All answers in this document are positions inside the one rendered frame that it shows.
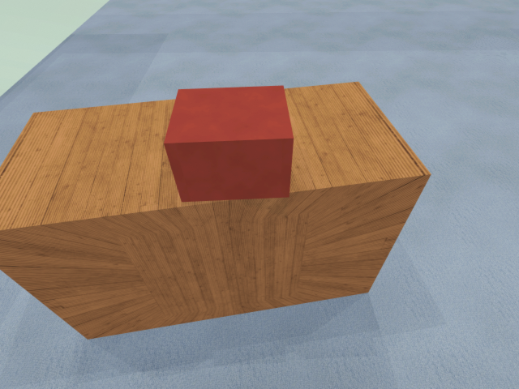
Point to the carton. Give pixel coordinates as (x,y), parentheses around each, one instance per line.
(230,143)

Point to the pedestal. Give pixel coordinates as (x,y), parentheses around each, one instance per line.
(92,224)

